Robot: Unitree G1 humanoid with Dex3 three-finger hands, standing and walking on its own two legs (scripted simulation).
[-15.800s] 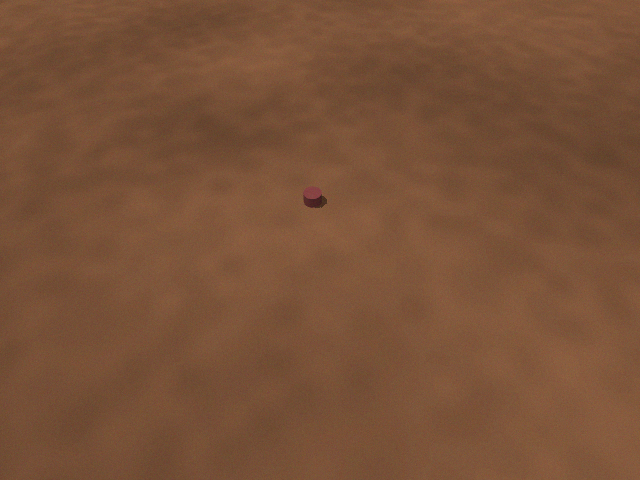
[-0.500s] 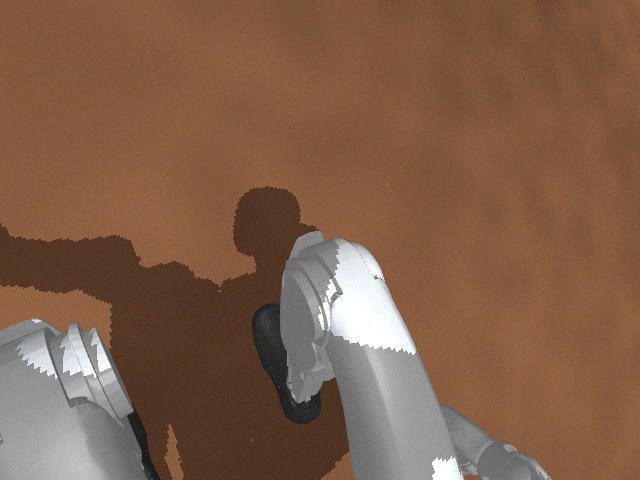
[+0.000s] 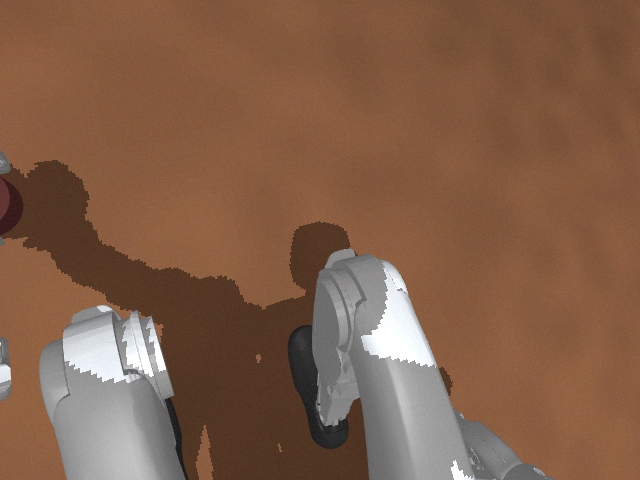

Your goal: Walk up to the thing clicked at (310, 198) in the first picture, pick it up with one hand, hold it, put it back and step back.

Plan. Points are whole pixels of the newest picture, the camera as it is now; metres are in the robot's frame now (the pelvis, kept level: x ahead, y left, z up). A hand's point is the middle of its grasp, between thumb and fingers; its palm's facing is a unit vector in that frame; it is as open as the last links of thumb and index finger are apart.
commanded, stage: settle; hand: left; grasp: from above
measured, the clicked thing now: out of the picture +0.45 +0.33 -0.24
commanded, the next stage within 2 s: lift in 0.40 s
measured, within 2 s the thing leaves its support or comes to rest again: neither
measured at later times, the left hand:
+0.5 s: hand out of the picture +0.43 +0.33 -0.14, palm faces -0.46 -0.09 -0.88, open 10.3 cm
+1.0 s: hand out of the picture +0.39 +0.34 -0.05, palm faces -0.47 -0.11 -0.88, open 10.3 cm
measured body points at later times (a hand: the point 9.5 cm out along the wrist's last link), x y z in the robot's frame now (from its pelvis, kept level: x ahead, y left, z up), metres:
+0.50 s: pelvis -0.01 -0.01 +0.02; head +0.22 +0.08 +0.40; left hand +0.45 +0.33 -0.09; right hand +0.07 -0.28 -0.08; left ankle +0.06 +0.13 -0.27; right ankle +0.11 -0.13 -0.27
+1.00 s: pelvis -0.01 +0.00 +0.09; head +0.20 +0.07 +0.48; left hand +0.41 +0.34 +0.00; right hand +0.09 -0.27 -0.03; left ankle +0.06 +0.13 -0.27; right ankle +0.11 -0.13 -0.27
